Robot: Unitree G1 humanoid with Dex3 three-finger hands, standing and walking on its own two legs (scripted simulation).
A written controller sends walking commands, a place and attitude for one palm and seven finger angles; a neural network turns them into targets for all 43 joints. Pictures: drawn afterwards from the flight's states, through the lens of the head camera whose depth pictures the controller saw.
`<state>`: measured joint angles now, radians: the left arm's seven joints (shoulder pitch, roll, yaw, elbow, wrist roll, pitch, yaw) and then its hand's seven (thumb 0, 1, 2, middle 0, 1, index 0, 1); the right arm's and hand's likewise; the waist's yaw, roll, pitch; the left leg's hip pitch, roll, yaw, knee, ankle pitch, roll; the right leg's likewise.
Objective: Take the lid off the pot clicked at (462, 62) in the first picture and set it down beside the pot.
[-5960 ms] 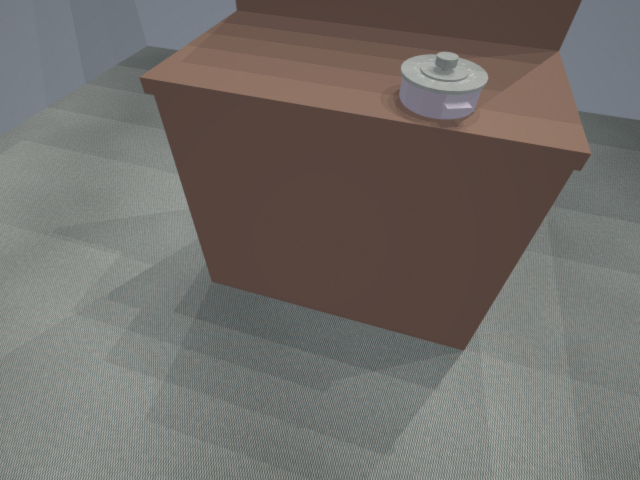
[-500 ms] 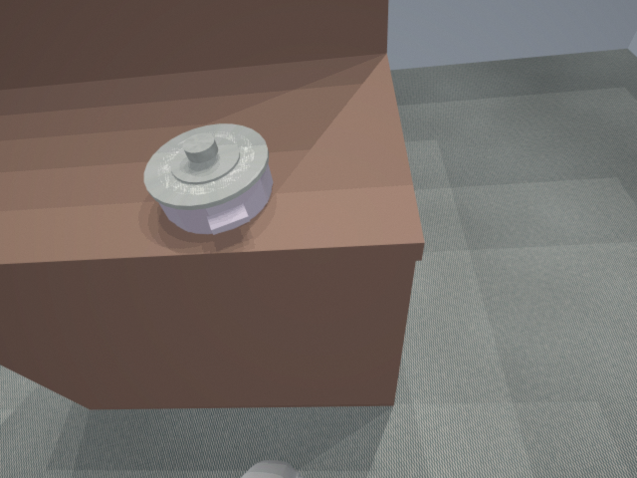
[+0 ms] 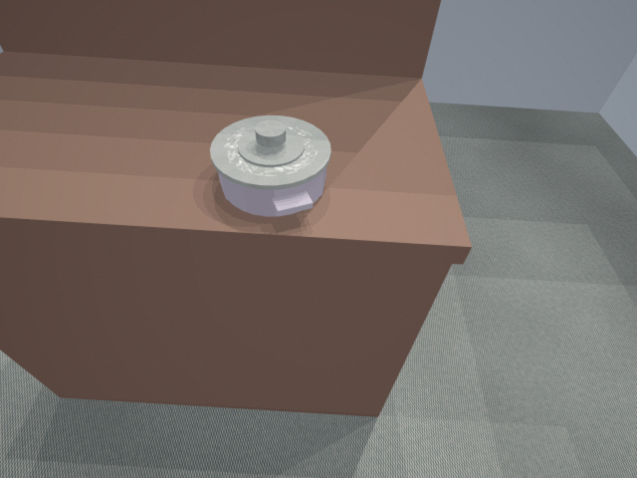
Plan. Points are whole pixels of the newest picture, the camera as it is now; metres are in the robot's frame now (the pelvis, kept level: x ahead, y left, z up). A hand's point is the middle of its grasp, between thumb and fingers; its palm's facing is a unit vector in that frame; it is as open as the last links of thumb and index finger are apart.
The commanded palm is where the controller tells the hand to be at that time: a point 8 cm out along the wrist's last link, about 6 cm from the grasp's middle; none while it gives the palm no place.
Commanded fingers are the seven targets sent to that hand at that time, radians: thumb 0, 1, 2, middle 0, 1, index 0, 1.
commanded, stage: come to a stop and stand still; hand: left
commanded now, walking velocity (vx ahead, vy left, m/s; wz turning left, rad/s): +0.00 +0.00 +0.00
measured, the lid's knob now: (270, 133) +0.54 +0.13 +0.16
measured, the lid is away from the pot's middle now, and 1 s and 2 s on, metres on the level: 0.00 0.00 0.00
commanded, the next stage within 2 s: look again from close up in 0.10 s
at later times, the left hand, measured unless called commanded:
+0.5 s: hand out of the picture +0.04 +0.20 -0.18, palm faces -0.01 -0.98 -0.22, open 7.3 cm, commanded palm none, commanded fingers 0.00 0.90 0.90 -0.20 -0.30 -0.20 -0.30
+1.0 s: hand out of the picture +0.03 +0.20 -0.18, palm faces +0.00 -0.98 -0.19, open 7.3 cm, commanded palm none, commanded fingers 0.00 0.90 0.90 -0.20 -0.30 -0.20 -0.30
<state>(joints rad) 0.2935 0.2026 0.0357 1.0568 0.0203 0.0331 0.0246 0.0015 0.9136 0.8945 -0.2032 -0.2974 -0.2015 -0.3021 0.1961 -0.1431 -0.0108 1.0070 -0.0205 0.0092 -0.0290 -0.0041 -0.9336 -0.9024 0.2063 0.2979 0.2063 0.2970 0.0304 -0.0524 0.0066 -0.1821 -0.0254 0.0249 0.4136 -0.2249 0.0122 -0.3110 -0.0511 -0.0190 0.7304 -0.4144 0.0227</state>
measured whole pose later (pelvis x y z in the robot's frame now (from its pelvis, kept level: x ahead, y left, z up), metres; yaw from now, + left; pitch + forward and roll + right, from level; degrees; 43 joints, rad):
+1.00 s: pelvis +0.01 +0.03 +0.00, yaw -1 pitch +0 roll +0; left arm 0.27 0.18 0.00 1.05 0.02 0.01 0.04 0.00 0.91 0.89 -0.20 -0.30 -0.20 -0.30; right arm 0.23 -0.16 0.00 1.08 -0.01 -0.02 -0.03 0.01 -0.92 -0.90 0.20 0.30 0.20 0.30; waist 0.00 -0.03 0.04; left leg -0.22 -0.03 0.04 0.52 -0.30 0.04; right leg -0.20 -0.04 -0.01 0.52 -0.31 0.03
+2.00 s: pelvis +0.09 -0.02 -0.01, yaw +0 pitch +2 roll +1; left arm 0.17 0.21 0.04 0.90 0.02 0.01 0.04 0.00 0.91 0.89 -0.20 -0.30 -0.20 -0.30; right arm 0.14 -0.16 -0.03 0.95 -0.02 0.01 -0.02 -0.01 -0.92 -0.90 0.21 0.30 0.21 0.30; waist 0.01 -0.01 0.06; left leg -0.35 0.02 0.06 0.54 -0.21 0.01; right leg -0.33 -0.03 0.01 0.66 -0.34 0.00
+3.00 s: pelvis +0.12 -0.04 +0.00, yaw +0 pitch -1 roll +1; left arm 0.27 0.17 0.01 1.06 0.01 -0.01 0.03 0.00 0.91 0.89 -0.20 -0.30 -0.20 -0.30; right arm 0.24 -0.16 -0.01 1.08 -0.01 -0.02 -0.02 0.01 -0.92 -0.90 0.20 0.30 0.20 0.30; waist 0.00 -0.02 0.04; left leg -0.24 0.02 0.00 0.51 -0.26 -0.02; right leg -0.16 0.00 0.01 0.52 -0.35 -0.01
